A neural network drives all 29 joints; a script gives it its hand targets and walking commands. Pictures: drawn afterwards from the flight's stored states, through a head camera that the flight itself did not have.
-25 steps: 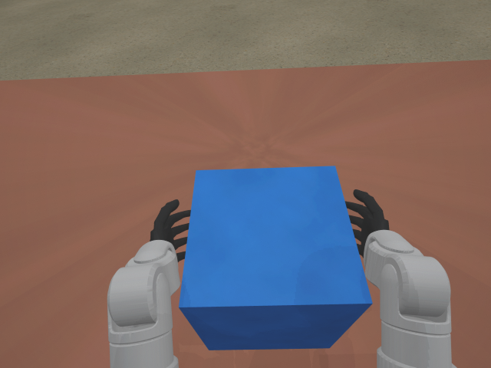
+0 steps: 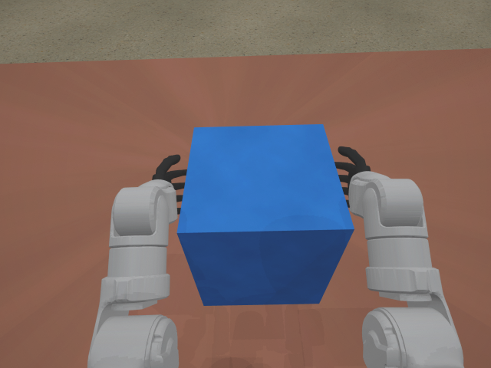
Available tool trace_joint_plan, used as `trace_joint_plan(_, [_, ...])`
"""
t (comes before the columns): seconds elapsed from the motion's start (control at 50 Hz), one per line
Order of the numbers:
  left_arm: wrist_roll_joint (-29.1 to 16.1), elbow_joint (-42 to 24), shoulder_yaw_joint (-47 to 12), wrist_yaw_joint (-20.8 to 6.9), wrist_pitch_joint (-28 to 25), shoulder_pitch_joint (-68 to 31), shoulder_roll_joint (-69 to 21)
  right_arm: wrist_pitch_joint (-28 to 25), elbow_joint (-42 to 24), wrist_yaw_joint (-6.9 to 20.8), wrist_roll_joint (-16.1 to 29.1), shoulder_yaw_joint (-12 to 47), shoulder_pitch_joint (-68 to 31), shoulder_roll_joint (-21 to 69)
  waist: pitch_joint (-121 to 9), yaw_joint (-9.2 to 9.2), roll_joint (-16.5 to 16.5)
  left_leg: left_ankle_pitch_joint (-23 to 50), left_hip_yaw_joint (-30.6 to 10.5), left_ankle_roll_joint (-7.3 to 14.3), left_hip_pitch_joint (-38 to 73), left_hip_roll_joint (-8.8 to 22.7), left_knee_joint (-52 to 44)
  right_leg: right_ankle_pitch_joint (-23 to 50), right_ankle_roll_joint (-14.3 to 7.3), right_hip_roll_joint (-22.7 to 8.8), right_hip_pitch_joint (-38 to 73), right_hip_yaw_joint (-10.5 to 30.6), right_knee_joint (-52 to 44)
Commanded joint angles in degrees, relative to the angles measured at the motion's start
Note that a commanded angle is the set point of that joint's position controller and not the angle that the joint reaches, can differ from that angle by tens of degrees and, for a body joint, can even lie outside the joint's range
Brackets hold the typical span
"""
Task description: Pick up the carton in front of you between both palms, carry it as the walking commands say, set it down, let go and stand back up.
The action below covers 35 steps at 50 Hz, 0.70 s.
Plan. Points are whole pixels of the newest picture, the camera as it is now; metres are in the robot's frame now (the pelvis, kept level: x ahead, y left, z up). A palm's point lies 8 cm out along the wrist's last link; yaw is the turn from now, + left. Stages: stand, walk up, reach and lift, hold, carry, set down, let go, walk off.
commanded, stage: carry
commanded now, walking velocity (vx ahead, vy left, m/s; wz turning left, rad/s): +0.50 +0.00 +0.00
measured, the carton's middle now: (259, 220) +0.37 -0.01 +0.03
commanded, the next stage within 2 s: none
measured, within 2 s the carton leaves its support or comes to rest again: neither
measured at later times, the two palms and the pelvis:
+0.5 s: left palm (171, 88) +0.70 +0.17 +0.07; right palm (297, 76) +0.74 -0.13 +0.07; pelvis +0.36 -0.02 -0.02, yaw +3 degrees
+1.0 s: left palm (186, 28) +1.06 +0.16 +0.05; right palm (283, 27) +1.04 -0.14 +0.05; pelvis +0.69 +0.03 -0.05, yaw +0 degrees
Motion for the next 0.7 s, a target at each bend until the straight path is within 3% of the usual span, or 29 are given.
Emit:
trace_joint_plan(0.0, [-22.62,-10.94,-34.63,-10.61,-2.89,-41.48,-66.21,0.31,-9.89,15.32,28.25,36.21,-41.39,66.61,-28.30,-0.97,5.78,29.36,-22.61,5.24,37.00,15.68,-8.57,4.95,-0.10,-2.75,-19.33,2.96,-1.00])
trace_joint_plan(0.1, [-19.73,-15.74,-36.96,-9.24,-3.48,-34.27,-64.63,-0.08,-16.79,14.60,28.13,39.70,-36.66,65.02,-29.47,-2.13,6.47,43.98,-15.40,5.06,42.04,12.97,-6.44,9.32,0.52,-1.46,-23.81,-0.89,-12.74])
trace_joint_plan(0.2, [-18.83,-18.57,-40.13,-9.81,-3.43,-33.29,-58.93,-0.52,-17.40,14.51,26.89,43.04,-32.63,60.18,-25.21,-3.52,6.71,43.04,-5.08,2.77,36.30,4.41,-5.42,29.49,0.15,3.96,-11.40,-8.65,-39.70])
trace_joint_plan(0.24, [-18.68,-16.76,-40.05,-10.68,-2.94,-32.24,-56.81,-0.57,-14.88,14.60,26.25,43.38,-30.78,58.44,-25.70,-1.43,8.33,42.38,-4.52,1.68,32.87,5.56,-2.04,36.74,-1.44,4.36,-0.09,-8.75,-45.79])
trace_joint_plan(0.26, [-18.61,-15.37,-39.60,-11.15,-2.75,-31.49,-55.98,-0.46,-13.66,14.71,26.02,43.48,-30.89,57.95,-27.03,0.98,7.92,42.41,-2.74,0.34,31.07,5.83,3.44,39.13,-2.25,4.07,7.27,-8.66,-48.14])
trace_joint_plan(0.28, [-18.54,-13.90,-38.80,-11.64,-2.59,-30.90,-55.24,-0.35,-12.21,14.82,25.80,43.36,-31.46,57.70,-28.64,4.15,6.53,37.54,-0.69,-1.07,27.68,5.28,11.87,41.13,-2.73,1.96,15.39,-7.30,-49.10])
trace_joint_plan(0.3, [-18.44,-12.19,-37.51,-12.27,-2.34,-30.08,-54.43,-0.23,-10.53,14.86,25.41,42.76,-32.24,57.02,-29.61,6.27,1.20,20.42,-0.62,-1.69,18.74,3.27,21.36,48.22,-1.96,-4.61,24.57,-0.61,-45.15])
trace_joint_plan(0.32, [-18.24,-9.76,-36.38,-12.77,-2.05,-30.59,-53.39,0.17,-8.21,14.90,25.02,42.35,-32.43,57.87,-32.79,4.59,-9.69,-16.54,-3.59,-2.23,4.40,-1.10,28.85,71.09,-5.02,-16.30,38.80,14.38,-33.71])
trace_joint_plan(0.34, [-19.00,-7.40,-35.76,-13.25,-2.06,-29.47,-53.33,0.65,-6.69,14.68,24.67,41.38,-31.53,58.91,-37.88,6.32,-18.09,-25.91,-7.69,-3.57,-11.28,-6.04,46.29,51.94,-17.23,-23.92,48.60,32.99,-38.07])
trace_joint_plan(0.36, [-20.79,-6.70,-36.15,-14.05,-2.08,-29.76,-57.01,0.64,-6.98,14.42,24.19,40.44,-32.48,58.75,-36.28,6.78,-14.27,-23.72,-9.85,-2.35,-16.30,-3.50,48.77,36.89,-17.16,-21.86,46.73,33.70,-42.02])
trace_joint_plan(0.38, [-22.61,-8.68,-36.62,-14.84,-2.38,-33.10,-60.04,0.30,-8.21,14.16,24.12,40.06,-35.04,60.69,-32.69,6.80,-9.70,-19.96,-10.33,-1.89,-18.05,-1.83,46.24,35.65,-14.78,-18.55,41.80,28.92,-43.25])
trace_joint_plan(0.4, [-24.60,-10.69,-37.69,-15.45,-2.56,-37.09,-62.86,-0.18,-9.31,13.72,23.81,39.87,-36.70,62.07,-29.24,6.02,-4.20,-17.22,-9.43,-2.30,-17.43,-1.00,41.92,41.10,-12.83,-16.78,36.29,24.51,-44.27])
trace_joint_plan(0.44, [-27.64,-13.48,-39.66,-15.93,-3.03,-42.10,-66.58,-0.79,-10.23,12.62,22.53,39.13,-36.06,63.22,-29.03,5.41,-2.27,-13.60,-9.33,-2.96,-14.05,0.50,35.82,40.95,-10.56,-15.77,31.35,20.28,-45.55])
trace_joint_plan(0.48, [-28.75,-14.65,-40.41,-15.92,-3.44,-41.99,-67.44,-1.28,-9.94,11.72,21.06,38.68,-32.49,63.30,-29.37,5.21,-3.17,-12.47,-7.96,-3.59,-13.86,0.89,30.27,43.58,-9.50,-14.75,30.59,16.97,-45.43])
trace_joint_plan(0.56, [-28.46,-15.09,-40.68,-15.93,-3.89,-38.74,-66.06,-1.99,-10.24,10.66,19.04,39.11,-29.02,61.71,-27.71,6.21,-5.31,-4.94,-4.47,-3.97,-17.17,0.19,19.58,57.80,-8.08,-12.39,32.72,10.86,-43.67])
trace_joint_plan(0.64, [-27.79,-14.95,-40.52,-15.69,-3.70,-37.20,-62.82,-1.57,-12.41,10.26,19.27,40.62,-30.47,59.26,-24.18,7.28,-6.15,8.16,0.59,-3.49,-12.30,-3.20,2.70,60.38,-6.36,-6.62,31.53,4.13,-42.86])
trace_joint_plan(0.68, [-26.75,-12.45,-39.45,-15.49,-3.31,-34.59,-61.14,-0.73,-11.51,10.56,19.40,40.66,-29.64,57.98,-23.15,7.95,-6.89,14.83,2.25,-2.28,-6.77,-4.67,-5.41,58.66,-6.02,-5.59,30.55,1.79,-41.53])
